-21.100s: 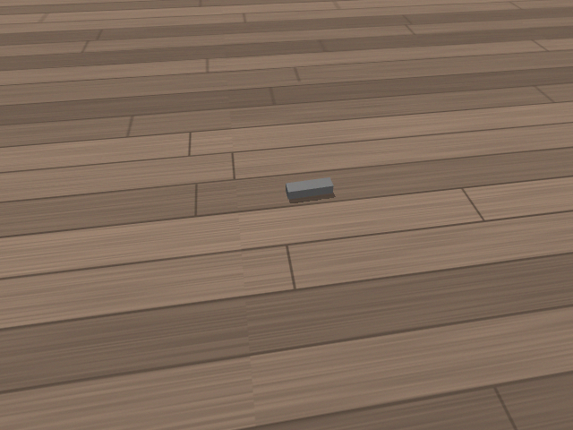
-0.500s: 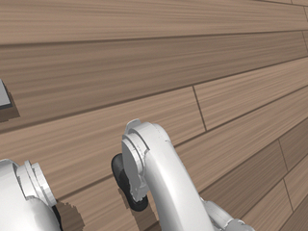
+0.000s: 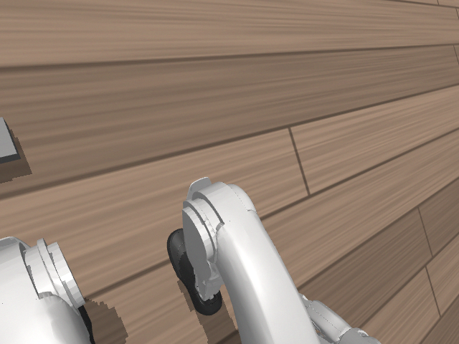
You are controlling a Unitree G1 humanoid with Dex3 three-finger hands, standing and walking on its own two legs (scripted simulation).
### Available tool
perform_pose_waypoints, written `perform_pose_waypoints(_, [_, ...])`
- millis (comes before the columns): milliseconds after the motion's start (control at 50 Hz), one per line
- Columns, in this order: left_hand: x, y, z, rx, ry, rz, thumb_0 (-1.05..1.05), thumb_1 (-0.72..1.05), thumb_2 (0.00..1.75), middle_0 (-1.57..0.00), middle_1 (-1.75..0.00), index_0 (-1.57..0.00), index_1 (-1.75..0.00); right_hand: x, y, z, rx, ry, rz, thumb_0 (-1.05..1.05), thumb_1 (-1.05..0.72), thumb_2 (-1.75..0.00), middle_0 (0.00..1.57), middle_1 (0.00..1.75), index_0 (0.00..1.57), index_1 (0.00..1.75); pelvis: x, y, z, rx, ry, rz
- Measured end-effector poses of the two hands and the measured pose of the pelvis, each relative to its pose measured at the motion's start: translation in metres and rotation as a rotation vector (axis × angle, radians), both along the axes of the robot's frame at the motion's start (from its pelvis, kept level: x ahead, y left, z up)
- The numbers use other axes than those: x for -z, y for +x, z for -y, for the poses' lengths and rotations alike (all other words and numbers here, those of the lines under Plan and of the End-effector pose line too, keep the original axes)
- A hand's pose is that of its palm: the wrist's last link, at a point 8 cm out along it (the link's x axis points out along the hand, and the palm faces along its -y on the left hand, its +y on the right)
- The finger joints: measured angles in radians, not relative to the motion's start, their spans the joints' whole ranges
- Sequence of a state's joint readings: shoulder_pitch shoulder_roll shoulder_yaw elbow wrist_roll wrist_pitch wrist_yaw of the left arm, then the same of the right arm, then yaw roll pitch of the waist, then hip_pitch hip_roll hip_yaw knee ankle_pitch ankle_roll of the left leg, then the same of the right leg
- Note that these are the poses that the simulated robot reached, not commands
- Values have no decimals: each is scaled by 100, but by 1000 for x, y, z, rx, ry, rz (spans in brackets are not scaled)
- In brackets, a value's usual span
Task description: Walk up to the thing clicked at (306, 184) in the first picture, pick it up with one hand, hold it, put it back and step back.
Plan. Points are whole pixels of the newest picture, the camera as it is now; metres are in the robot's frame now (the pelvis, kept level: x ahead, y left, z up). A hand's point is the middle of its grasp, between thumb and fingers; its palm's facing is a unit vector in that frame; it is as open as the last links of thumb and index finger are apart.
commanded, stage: settle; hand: left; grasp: from above
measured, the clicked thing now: out of the picture +0.45 +0.31 -0.28
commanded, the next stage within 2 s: lift in 0.68 s
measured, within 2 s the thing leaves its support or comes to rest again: leaves its support in 0.12 s
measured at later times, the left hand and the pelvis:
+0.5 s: hand out of the picture +0.43 +0.32 -0.17, palm faces -0.44 -0.08 -0.90, open 9.3 cm; pelvis +0.00 +0.00 +0.01, yaw +4 degrees
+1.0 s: hand out of the picture +0.42 +0.32 -0.11, palm faces -0.45 -0.09 -0.89, open 9.3 cm; pelvis +0.00 -0.01 +0.04, yaw +7 degrees
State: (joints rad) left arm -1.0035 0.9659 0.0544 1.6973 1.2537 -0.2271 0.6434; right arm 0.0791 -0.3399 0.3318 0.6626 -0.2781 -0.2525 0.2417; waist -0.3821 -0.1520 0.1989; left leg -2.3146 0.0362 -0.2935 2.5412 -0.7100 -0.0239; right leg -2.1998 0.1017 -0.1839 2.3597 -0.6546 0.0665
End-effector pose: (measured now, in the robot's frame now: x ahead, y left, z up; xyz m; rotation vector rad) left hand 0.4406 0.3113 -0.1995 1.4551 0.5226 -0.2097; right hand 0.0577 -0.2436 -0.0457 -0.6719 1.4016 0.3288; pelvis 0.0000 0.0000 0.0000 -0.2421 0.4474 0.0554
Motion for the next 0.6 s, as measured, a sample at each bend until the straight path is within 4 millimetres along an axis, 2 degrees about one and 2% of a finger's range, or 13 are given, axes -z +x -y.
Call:
perform_pose_waypoints(160, [-12, 4, -5, -7, 2, 42, -1, 12, 44, -68, -56, -70, -52, 1, -4, 3, 45, -4, -6, 0, -92, -90, 20, 30, 20, 30, 1, 3, 0, -6, 2, -22])
perform_pose_waypoints(260, [-34, 5, -8, -1, 21, 70, -1, 13, 42, -70, -54, -72, -50, 6, 2, 7, 92, 7, 6, 0, -92, -90, 21, 30, 20, 30, -2, 6, 1, -12, 11, -55])
perform_pose_waypoints(420, [-72, 0, -10, -11, 47, 36, -1, 15, 36, -71, -52, -73, -48, 15, 24, 12, 151, 40, 78, 0, -91, -90, 21, 30, 20, 30, -9, 6, 2, -31, 33, -93])
perform_pose_waypoints(600, [-100, -6, -7, 13, 36, 3, -1, 14, 37, -73, -51, -75, -47, 20, 35, 19, 183, 34, 114, 0, -92, -90, 20, 30, 20, 30, -15, 1, 6, -52, 60, -96])
